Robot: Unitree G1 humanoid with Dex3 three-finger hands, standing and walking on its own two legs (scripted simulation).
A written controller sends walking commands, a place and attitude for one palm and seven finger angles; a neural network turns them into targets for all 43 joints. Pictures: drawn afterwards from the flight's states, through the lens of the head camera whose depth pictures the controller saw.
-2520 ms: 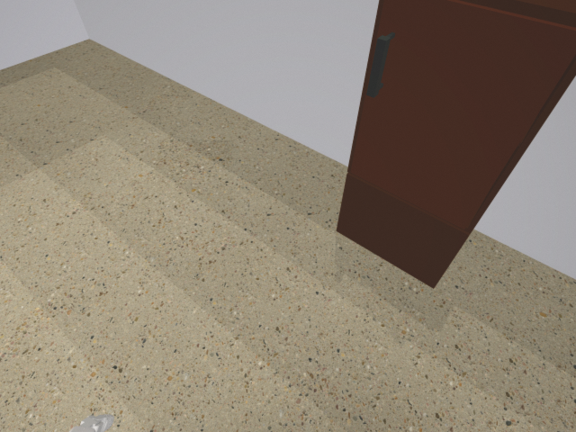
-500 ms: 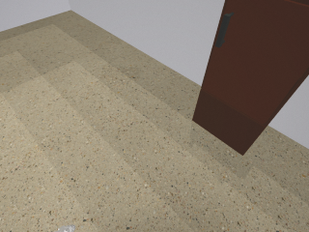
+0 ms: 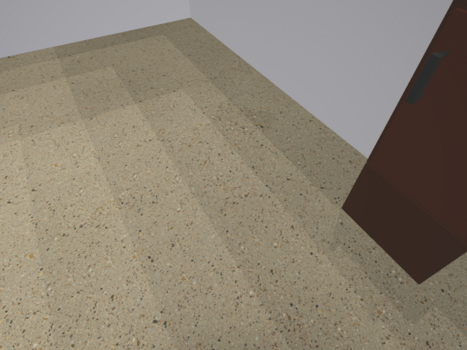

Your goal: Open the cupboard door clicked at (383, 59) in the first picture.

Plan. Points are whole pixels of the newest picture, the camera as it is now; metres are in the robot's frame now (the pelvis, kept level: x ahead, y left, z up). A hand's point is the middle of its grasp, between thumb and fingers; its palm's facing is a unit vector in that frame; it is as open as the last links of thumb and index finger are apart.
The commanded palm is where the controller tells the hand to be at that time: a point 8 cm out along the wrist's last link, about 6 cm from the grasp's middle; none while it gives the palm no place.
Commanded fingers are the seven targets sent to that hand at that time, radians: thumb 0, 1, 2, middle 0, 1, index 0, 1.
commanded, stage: walk to a spot facing it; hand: left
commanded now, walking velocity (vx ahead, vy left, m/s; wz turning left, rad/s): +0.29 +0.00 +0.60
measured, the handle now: (427, 77) +0.82 -0.57 +0.04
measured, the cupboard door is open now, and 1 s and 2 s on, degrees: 0 0 0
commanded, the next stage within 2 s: turn to face it in 0.38 s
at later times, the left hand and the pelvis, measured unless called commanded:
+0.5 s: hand out of the picture -0.01 +0.17 -0.19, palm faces +0.42 -0.89 -0.19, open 7.4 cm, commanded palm none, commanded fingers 0.00 0.90 0.90 -0.20 -0.30 -0.20 -0.30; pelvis +0.14 +0.05 -0.03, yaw +21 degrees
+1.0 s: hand (110, 284) +0.29 +0.29 -0.18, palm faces +0.19 -0.96 -0.19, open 7.4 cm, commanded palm none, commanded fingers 0.00 0.90 0.90 -0.20 -0.30 -0.20 -0.30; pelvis +0.25 +0.09 -0.01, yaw +9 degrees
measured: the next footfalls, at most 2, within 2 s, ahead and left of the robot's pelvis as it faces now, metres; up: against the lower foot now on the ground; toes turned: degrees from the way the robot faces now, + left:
right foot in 0.06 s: +0.07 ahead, -0.14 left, +0.00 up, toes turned +1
left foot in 0.50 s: +0.23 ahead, +0.16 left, +0.00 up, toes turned +28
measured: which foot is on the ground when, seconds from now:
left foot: down 0.00-0.04, up 0.06-0.48, down 0.50-1.00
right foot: up 0.00-0.04, down 0.06-0.50, up 0.52-1.00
